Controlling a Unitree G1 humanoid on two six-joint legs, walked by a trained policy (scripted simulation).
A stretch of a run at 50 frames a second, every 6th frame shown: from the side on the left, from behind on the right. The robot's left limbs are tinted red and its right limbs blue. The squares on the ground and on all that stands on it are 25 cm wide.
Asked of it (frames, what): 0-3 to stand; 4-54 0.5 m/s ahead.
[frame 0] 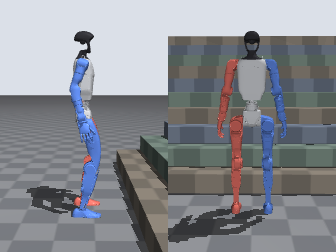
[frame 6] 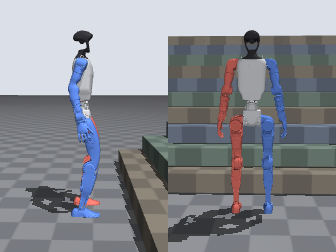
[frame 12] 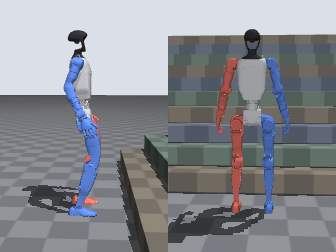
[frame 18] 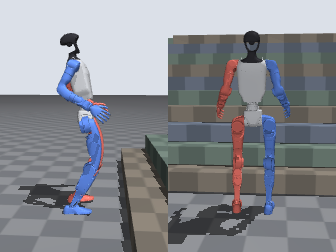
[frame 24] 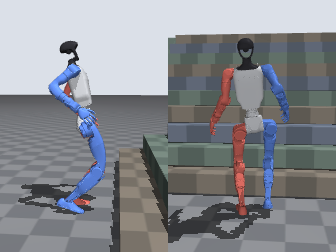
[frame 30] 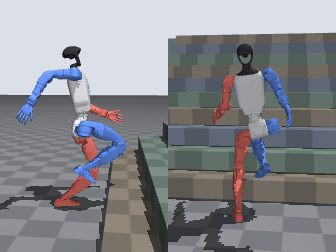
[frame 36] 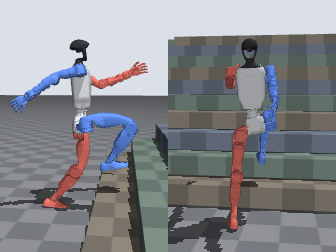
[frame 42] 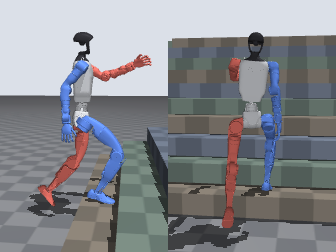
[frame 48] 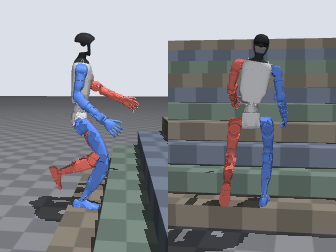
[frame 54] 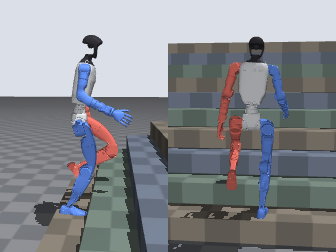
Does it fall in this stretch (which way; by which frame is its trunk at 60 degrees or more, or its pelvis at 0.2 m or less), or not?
no
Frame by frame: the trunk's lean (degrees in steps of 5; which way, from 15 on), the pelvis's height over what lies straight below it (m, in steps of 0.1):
0: 0, 0.8
6: 0, 0.8
12: 5, 0.8
18: 15 backward, 0.8
24: 15 backward, 0.7
30: 15 backward and to its left, 0.7
36: 5, 0.8
42: 5, 0.8
48: 10, 0.7
54: 10, 0.8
